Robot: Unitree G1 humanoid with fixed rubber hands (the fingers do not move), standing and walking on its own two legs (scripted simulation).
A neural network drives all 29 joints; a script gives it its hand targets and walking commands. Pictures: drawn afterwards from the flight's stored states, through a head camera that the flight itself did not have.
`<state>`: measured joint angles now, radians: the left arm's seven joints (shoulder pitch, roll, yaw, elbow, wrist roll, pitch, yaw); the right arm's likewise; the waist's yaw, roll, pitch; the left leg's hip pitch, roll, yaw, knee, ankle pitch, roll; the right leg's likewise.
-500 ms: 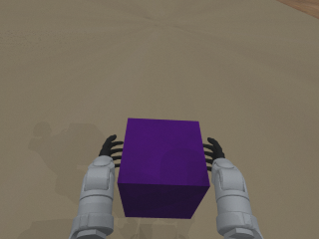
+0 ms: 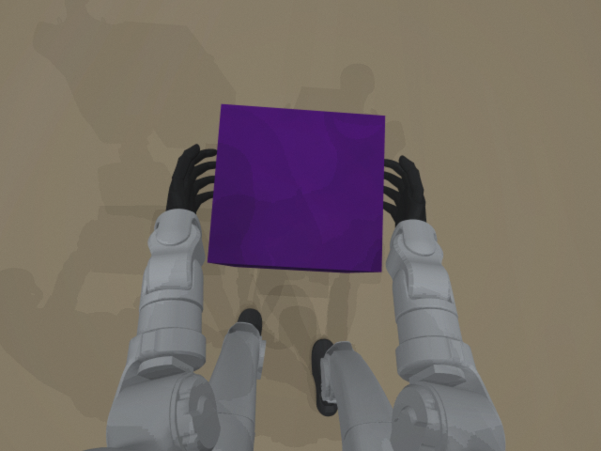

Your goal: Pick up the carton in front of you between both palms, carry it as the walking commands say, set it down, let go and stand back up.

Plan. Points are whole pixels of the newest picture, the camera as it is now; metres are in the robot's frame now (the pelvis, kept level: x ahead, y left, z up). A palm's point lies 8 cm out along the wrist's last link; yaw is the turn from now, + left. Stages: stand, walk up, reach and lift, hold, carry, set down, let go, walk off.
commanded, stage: set down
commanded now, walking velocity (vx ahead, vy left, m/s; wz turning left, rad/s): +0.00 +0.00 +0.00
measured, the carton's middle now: (296, 205) +0.42 +0.03 -0.17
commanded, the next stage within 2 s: none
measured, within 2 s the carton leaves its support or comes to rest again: rests again in 1.70 s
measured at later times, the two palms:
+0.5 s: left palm (204, 196) +0.43 +0.19 -0.22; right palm (376, 195) +0.46 -0.11 -0.22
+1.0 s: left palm (216, 200) +0.46 +0.19 -0.37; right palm (353, 193) +0.50 -0.10 -0.37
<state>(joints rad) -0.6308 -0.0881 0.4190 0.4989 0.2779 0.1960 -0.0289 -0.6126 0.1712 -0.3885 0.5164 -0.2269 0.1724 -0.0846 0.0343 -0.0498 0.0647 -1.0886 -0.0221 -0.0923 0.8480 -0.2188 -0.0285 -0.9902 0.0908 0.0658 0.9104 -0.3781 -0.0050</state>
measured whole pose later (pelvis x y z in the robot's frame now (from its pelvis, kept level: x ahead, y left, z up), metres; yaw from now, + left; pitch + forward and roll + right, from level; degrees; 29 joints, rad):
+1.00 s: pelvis -0.05 +0.01 -0.24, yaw -4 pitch +48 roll -2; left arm -1.22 0.05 0.53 0.64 0.21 0.32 0.08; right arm -1.34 -0.13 -0.34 0.86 -0.15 0.28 -0.09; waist 0.08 -0.05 0.05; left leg -2.18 -0.08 -0.10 1.78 -0.43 -0.07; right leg -2.07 0.18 0.05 1.87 -0.63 0.05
